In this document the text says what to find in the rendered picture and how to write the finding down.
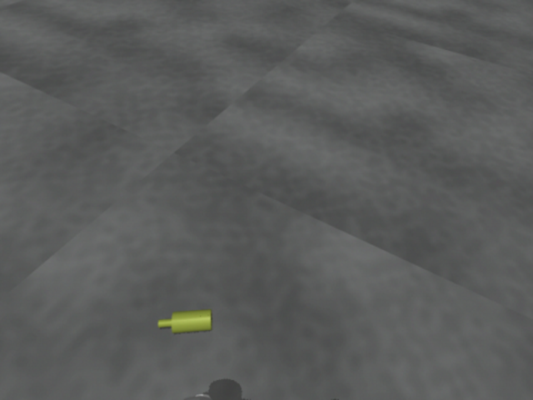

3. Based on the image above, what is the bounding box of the bottle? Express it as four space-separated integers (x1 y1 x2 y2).
158 309 212 333

